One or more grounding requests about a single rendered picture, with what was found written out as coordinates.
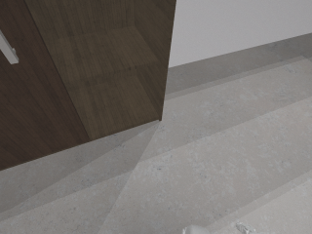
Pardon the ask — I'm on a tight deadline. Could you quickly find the robot right hand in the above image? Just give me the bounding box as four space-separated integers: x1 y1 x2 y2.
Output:
236 222 260 234

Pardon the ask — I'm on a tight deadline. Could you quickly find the robot right thigh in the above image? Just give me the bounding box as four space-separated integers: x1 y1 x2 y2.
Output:
181 224 210 234

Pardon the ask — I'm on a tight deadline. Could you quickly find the handle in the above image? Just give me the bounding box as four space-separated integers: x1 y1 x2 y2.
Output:
0 30 20 64

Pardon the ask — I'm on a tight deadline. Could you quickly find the wardrobe door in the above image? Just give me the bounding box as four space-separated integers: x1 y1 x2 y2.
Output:
0 0 90 170

